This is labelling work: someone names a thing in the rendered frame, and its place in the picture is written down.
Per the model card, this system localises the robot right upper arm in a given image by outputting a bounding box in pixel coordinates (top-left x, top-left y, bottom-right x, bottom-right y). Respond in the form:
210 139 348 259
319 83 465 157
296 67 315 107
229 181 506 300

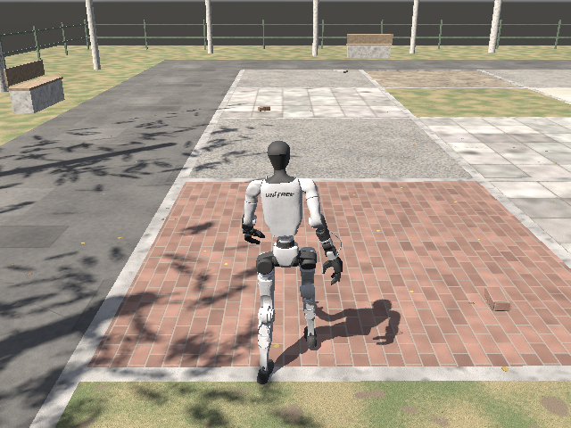
299 178 323 228

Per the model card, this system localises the robot right foot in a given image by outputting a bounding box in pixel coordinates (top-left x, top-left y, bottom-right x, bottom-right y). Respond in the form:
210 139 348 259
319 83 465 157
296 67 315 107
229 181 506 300
304 326 317 348

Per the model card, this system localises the robot right hand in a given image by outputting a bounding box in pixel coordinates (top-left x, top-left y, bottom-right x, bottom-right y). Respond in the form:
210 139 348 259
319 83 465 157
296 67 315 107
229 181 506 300
322 254 343 285

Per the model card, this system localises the left robot forearm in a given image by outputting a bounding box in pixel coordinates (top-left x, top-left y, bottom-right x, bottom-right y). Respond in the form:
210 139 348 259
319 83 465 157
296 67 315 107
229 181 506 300
242 215 253 236

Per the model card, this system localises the robot left shin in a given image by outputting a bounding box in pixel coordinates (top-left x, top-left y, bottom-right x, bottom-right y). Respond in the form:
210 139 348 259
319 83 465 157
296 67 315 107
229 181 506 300
258 308 273 372

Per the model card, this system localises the robot left hand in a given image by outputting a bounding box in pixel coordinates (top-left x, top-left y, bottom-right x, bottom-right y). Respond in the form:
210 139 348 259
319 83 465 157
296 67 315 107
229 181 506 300
244 229 265 244

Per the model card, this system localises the robot left upper arm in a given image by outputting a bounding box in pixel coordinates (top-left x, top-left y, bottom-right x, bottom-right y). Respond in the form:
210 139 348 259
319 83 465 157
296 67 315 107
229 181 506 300
243 180 263 226

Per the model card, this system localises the right robot forearm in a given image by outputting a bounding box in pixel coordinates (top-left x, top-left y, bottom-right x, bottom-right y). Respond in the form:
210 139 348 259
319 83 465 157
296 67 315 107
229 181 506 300
316 214 338 260

